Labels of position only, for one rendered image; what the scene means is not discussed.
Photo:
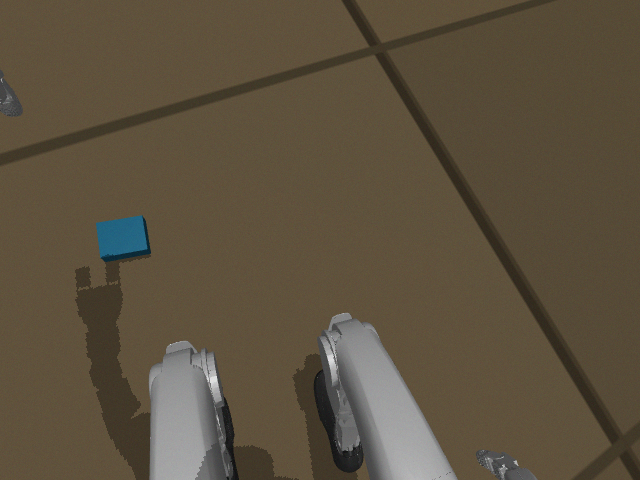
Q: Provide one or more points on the right robot foot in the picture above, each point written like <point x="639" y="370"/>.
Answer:
<point x="346" y="461"/>

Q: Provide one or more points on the small box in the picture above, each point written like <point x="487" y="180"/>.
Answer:
<point x="123" y="238"/>

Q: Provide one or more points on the left robot hand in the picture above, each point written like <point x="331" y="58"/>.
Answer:
<point x="9" y="102"/>

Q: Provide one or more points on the left robot foot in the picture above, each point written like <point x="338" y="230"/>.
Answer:
<point x="229" y="442"/>

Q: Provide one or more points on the right robot hand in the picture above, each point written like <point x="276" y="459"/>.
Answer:
<point x="503" y="466"/>

